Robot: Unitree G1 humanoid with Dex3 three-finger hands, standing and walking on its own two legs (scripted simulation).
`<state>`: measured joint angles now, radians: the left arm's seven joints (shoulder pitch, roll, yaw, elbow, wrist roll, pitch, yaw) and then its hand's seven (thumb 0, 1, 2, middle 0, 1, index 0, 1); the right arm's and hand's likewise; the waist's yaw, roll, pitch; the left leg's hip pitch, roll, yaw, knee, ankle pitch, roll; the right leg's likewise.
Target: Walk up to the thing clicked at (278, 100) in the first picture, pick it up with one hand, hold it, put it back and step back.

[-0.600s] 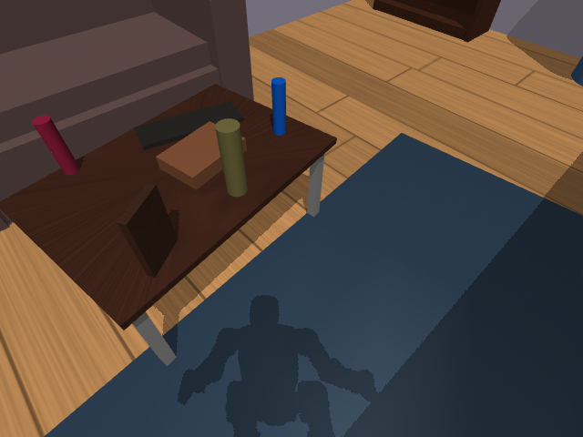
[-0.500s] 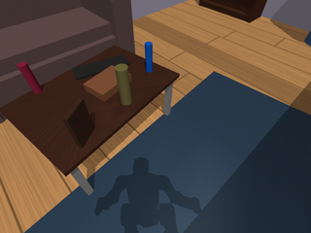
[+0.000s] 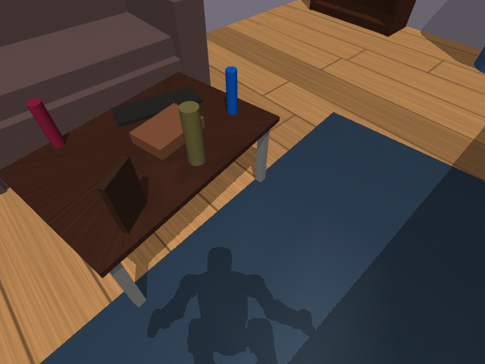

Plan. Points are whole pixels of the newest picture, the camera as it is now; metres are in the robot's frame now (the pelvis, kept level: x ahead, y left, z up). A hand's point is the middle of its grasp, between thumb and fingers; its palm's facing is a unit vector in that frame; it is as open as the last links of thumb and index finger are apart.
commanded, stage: stand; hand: right
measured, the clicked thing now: (231, 91) +1.24 +0.06 -0.25
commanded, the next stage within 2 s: walk up in 0.52 s
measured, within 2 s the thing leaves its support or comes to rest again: neither
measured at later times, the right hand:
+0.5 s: hand out of the picture +0.07 -0.25 -0.16, palm faces -0.02 +0.94 -0.34, open 7.4 cm
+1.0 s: hand (379, 307) +0.26 -0.26 -0.12, palm faces -0.29 +0.78 -0.55, open 7.4 cm
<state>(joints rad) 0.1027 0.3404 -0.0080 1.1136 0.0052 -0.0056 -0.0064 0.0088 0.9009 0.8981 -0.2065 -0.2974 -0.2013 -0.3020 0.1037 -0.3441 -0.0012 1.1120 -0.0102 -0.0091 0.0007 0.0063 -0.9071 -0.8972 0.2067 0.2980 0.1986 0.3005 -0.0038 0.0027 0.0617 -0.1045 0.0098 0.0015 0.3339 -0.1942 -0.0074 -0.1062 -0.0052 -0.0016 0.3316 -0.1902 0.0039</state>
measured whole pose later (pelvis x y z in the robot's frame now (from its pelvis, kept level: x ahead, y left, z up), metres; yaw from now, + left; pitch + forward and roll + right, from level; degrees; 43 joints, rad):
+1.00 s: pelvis +0.10 +0.02 -0.03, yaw +20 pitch -3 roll +2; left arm 0.24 0.48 0.11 0.84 0.06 0.07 -0.11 0.01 0.90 0.90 -0.20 -0.30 -0.20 -0.30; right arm 0.36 -0.42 -0.07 0.84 -0.01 -0.08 -0.03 0.01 -0.91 -0.90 0.21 0.30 0.20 0.30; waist 0.02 -0.15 0.08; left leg -0.33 -0.03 0.01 0.64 -0.28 0.02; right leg -0.44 -0.07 0.04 1.12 -0.45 -0.02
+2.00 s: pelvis +0.54 -0.17 -0.07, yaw +44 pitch -1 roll -1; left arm 0.26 0.50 0.15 0.71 0.07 0.08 -0.10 0.01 0.90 0.90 -0.20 -0.30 -0.20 -0.30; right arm 0.38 -0.51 -0.06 0.87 -0.05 -0.06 -0.09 0.01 -0.90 -0.90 0.22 0.30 0.21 0.30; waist -0.01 -0.05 0.06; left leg -0.53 0.17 -0.20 0.96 -0.48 0.02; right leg -0.50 -0.07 -0.02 0.96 -0.45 0.04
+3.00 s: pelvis +0.75 -0.27 -0.05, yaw +53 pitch +0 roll +2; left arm 0.29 0.47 0.04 0.86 0.00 -0.04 0.05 0.01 0.89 0.90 -0.21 -0.30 -0.21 -0.30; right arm 0.10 -0.41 -0.09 0.85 -0.03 0.03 0.03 0.01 -0.91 -0.90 0.21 0.30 0.20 0.30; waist 0.03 0.01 0.17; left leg -0.41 0.01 0.01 0.78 -0.36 0.01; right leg -0.40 -0.13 0.00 0.87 -0.45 0.04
